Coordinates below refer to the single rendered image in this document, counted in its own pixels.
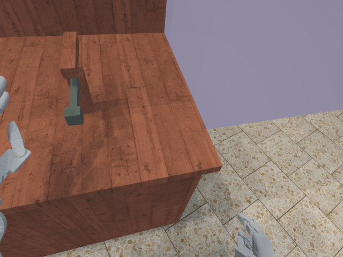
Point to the robot right hand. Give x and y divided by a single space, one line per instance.
257 246

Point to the counter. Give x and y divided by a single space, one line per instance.
143 148

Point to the robot left hand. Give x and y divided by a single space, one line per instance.
13 158

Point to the tap lever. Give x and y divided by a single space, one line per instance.
73 114

